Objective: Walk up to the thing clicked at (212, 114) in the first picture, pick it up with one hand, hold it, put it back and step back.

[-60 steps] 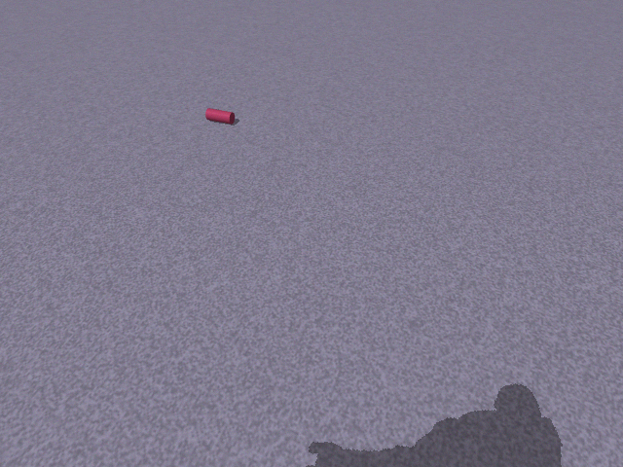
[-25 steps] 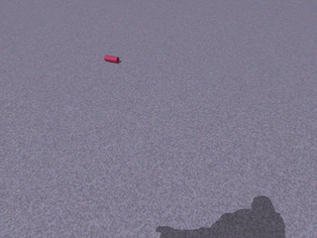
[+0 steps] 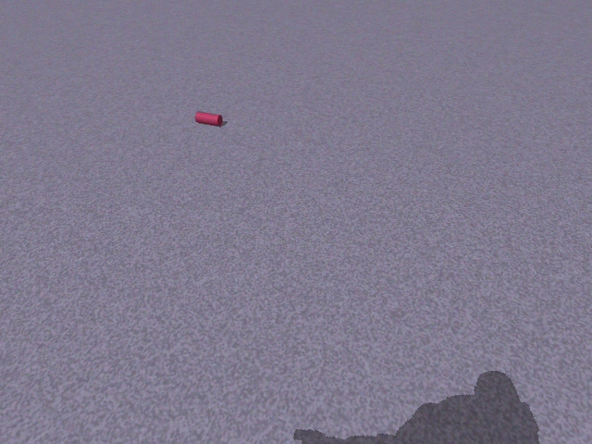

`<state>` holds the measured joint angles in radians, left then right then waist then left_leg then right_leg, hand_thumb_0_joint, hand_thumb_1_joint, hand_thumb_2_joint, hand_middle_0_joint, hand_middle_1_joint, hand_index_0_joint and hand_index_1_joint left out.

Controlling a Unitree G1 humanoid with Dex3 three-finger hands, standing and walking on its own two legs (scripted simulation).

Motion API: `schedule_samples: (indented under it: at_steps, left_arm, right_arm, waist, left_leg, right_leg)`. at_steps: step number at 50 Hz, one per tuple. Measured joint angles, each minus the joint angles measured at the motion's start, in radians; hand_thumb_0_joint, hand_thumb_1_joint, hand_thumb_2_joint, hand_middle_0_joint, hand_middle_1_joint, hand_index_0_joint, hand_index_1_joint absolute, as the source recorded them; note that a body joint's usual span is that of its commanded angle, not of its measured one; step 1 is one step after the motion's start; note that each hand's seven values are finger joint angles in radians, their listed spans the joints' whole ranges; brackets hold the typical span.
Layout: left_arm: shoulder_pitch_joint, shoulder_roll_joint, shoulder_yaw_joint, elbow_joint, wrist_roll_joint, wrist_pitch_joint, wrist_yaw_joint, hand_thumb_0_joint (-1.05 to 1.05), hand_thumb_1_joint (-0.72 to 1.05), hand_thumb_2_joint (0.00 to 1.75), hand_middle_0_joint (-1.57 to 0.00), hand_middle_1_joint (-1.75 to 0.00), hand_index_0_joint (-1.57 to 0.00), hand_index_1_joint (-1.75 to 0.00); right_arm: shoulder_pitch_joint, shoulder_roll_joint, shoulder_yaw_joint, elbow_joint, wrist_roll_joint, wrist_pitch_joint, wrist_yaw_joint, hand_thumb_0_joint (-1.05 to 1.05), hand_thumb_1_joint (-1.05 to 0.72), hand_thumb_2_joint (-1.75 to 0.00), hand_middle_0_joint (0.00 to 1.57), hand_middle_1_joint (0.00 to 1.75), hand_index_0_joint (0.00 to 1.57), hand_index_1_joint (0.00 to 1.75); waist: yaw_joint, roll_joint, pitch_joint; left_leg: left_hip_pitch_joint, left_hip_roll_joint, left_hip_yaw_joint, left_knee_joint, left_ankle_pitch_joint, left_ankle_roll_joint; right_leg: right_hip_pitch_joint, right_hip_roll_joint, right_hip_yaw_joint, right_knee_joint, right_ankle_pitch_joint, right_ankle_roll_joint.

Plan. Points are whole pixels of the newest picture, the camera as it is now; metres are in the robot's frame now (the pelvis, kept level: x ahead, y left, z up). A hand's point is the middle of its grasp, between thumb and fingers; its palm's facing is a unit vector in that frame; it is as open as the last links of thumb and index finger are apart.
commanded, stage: walk up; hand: left
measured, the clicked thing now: (208, 118) +2.11 +0.57 -0.74
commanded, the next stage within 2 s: none
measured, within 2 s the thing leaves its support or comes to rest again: neither
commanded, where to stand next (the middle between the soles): +1.68 +0.41 m, yaw -17 degrees
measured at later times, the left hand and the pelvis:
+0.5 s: hand (81, 368) +0.29 +0.38 -0.13, palm faces -0.18 -0.90 -0.40, open 7.4 cm; pelvis +0.16 +0.10 +0.00, yaw -7 degrees
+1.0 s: hand (115, 273) +0.49 +0.40 -0.15, palm faces -0.16 -0.89 -0.42, open 7.4 cm; pelvis +0.43 +0.11 -0.02, yaw -9 degrees
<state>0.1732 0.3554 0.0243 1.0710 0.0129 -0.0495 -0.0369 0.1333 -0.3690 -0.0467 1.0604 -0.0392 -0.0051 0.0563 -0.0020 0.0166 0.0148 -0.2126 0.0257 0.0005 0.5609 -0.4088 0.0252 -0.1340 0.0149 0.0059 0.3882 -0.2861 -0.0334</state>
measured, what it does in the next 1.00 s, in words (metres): walks ahead: left foot, then right foot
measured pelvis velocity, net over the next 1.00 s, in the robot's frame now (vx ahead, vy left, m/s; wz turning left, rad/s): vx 0.43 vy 0.11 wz -0.16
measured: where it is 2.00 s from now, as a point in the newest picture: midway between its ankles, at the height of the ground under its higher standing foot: (254, 270)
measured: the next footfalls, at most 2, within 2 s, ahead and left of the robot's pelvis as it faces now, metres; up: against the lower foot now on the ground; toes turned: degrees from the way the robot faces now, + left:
left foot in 0.24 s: +0.19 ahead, +0.22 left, +0.00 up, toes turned +0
right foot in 0.64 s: +0.35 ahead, -0.06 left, +0.00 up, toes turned -14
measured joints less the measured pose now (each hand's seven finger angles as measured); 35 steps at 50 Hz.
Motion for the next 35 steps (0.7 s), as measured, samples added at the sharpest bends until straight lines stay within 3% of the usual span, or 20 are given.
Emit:
schedule_samples:
  at_steps: [4, 10, 12, 13, 14, 16, 18, 21, 24, 30, 32, 33, 35]
  left_arm:
    - [0.067, 0.017, 0.014, -0.029, 0.001, -0.026, -0.001, 0.0, 0.9, 0.9, -0.2, -0.3, -0.21, -0.3]
    - [0.14, 0.095, 0.036, -0.041, 0.009, -0.013, -0.004, 0.0, 0.9, 0.9, -0.2, -0.3, -0.21, -0.3]
    - [0.15, 0.123, 0.04, -0.039, 0.011, -0.005, -0.005, 0.01, 0.9, 0.9, -0.2, -0.3, -0.21, -0.3]
    - [0.151, 0.136, 0.041, -0.036, 0.012, 0.0, -0.002, 0.01, 0.9, 0.9, -0.2, -0.3, -0.21, -0.3]
    - [0.145, 0.145, 0.04, -0.028, 0.008, 0.007, 0.006, 0.01, 0.9, 0.9, -0.2, -0.3, -0.21, -0.3]
    - [0.122, 0.152, 0.028, -0.018, -0.001, 0.016, 0.016, 0.01, 0.91, 0.9, -0.2, -0.3, -0.2, -0.3]
    - [0.1, 0.152, 0.021, -0.026, -0.011, 0.004, 0.007, 0.01, 0.91, 0.9, -0.2, -0.3, -0.2, -0.3]
    - [0.075, 0.139, 0.022, -0.047, -0.016, -0.011, -0.016, 0.01, 0.91, 0.9, -0.2, -0.3, -0.2, -0.3]
    - [0.046, 0.121, 0.024, -0.072, -0.013, -0.011, -0.038, 0.01, 0.91, 0.9, -0.2, -0.3, -0.2, -0.3]
    - [0.011, 0.098, 0.029, -0.109, -0.011, -0.016, -0.051, 0.0, 0.91, 0.9, -0.2, -0.3, -0.2, -0.3]
    - [0.011, 0.1, 0.033, -0.119, -0.009, -0.029, -0.045, 0.0, 0.9, 0.9, -0.2, -0.3, -0.2, -0.3]
    - [0.003, 0.094, 0.039, -0.122, -0.006, -0.04, -0.037, 0.0, 0.9, 0.9, -0.2, -0.3, -0.2, -0.3]
    - [0.0, 0.079, 0.04, -0.14, -0.007, -0.059, -0.019, 0.0, 0.9, 0.9, -0.2, -0.3, -0.2, -0.3]
  right_arm:
    - [0.002, -0.057, -0.031, -0.044, -0.011, -0.004, 0.029, 0.01, -0.9, -0.9, 0.21, 0.3, 0.21, 0.3]
    - [0.012, -0.092, -0.063, -0.096, -0.006, -0.004, 0.069, 0.01, -0.91, -0.9, 0.2, 0.29, 0.2, 0.3]
    - [0.02, -0.098, -0.071, -0.116, -0.003, -0.019, 0.072, 0.01, -0.91, -0.9, 0.21, 0.3, 0.2, 0.3]
    - [0.019, -0.097, -0.077, -0.124, -0.005, -0.033, 0.067, 0.01, -0.91, -0.9, 0.21, 0.3, 0.2, 0.3]
    - [0.018, -0.088, -0.08, -0.132, -0.009, -0.045, 0.058, 0.01, -0.91, -0.9, 0.21, 0.3, 0.2, 0.3]
    - [0.032, -0.066, -0.074, -0.138, 0.003, -0.052, 0.048, 0.01, -0.91, -0.9, 0.2, 0.29, 0.2, 0.3]
    - [0.059, -0.047, -0.062, -0.132, 0.009, -0.044, 0.044, 0.01, -0.91, -0.9, 0.21, 0.29, 0.2, 0.3]
    - [0.107, -0.034, -0.05, -0.12, 0.01, -0.041, 0.043, 0.01, -0.9, -0.9, 0.21, 0.3, 0.21, 0.3]
    - [0.152, -0.04, -0.049, -0.113, 0.008, -0.043, 0.043, 0.01, -0.9, -0.9, 0.21, 0.3, 0.21, 0.3]
    - [0.203, -0.065, -0.054, -0.103, 0.005, -0.033, 0.046, 0.01, -0.9, -0.9, 0.21, 0.3, 0.21, 0.3]
    - [0.213, -0.07, -0.053, -0.105, 0.003, -0.026, 0.044, 0.01, -0.9, -0.9, 0.21, 0.3, 0.21, 0.3]
    - [0.209, -0.073, -0.052, -0.103, 0.001, -0.022, 0.041, 0.01, -0.9, -0.9, 0.21, 0.3, 0.21, 0.3]
    - [0.191, -0.067, -0.043, -0.101, 0.002, -0.011, 0.035, 0.01, -0.9, -0.9, 0.21, 0.3, 0.2, 0.3]
  waist:
    - [0.021, 0.028, -0.001]
    - [0.031, 0.015, -0.006]
    - [0.027, -0.003, -0.009]
    - [0.021, -0.022, -0.006]
    - [0.013, -0.042, -0.001]
    - [-0.01, -0.059, 0.004]
    - [-0.02, -0.066, 0.004]
    - [-0.032, -0.058, -0.002]
    - [-0.048, -0.034, -0.001]
    - [-0.064, 0.018, -0.006]
    - [-0.058, 0.035, -0.014]
    - [-0.052, 0.062, -0.007]
    - [-0.036, 0.083, 0.005]
  left_leg:
    - [-0.163, 0.014, -0.022, 0.247, 0.046, -0.021]
    - [-0.224, 0.076, -0.034, 0.116, 0.084, -0.031]
    - [-0.181, 0.078, -0.019, 0.03, 0.136, -0.03]
    - [-0.176, 0.064, 0.001, 0.034, 0.198, -0.044]
    - [-0.18, 0.052, 0.023, 0.067, 0.192, -0.053]
    - [-0.158, 0.039, 0.048, 0.075, 0.159, -0.043]
    - [-0.102, 0.034, 0.07, 0.025, 0.15, -0.024]
    - [-0.008, 0.025, 0.098, -0.066, 0.151, -0.004]
    - [0.07, 0.013, 0.113, -0.129, 0.141, 0.008]
    - [0.179, -0.001, 0.14, -0.138, 0.046, -0.01]
    - [0.182, 0.015, 0.144, -0.058, -0.034, -0.017]
    - [0.157, 0.045, 0.133, 0.038, -0.076, -0.008]
    - [0.052, 0.038, 0.056, 0.305, -0.09, -0.003]
  right_leg:
    - [0.023, 0.0, 0.024, -0.035, 0.039, -0.005]
    - [0.071, -0.035, 0.044, -0.017, -0.024, 0.036]
    - [0.044, -0.058, 0.059, 0.088, -0.107, 0.03]
    - [0.0, -0.075, 0.074, 0.203, -0.16, 0.004]
    - [-0.065, -0.072, 0.099, 0.355, -0.198, -0.012]
    - [-0.185, -0.037, 0.102, 0.591, -0.195, -0.028]
    - [-0.27, -0.029, 0.051, 0.667, -0.147, -0.02]
    - [-0.341, -0.045, -0.028, 0.597, -0.092, 0.01]
    - [-0.371, -0.066, -0.058, 0.466, -0.044, 0.025]
    - [-0.328, -0.1, -0.06, 0.262, 0.077, 0.011]
    - [-0.267, -0.091, -0.076, 0.194, 0.105, 0.002]
    - [-0.259, -0.071, -0.089, 0.214, 0.107, 0.007]
    - [-0.245, -0.056, -0.101, 0.264, 0.046, 0.012]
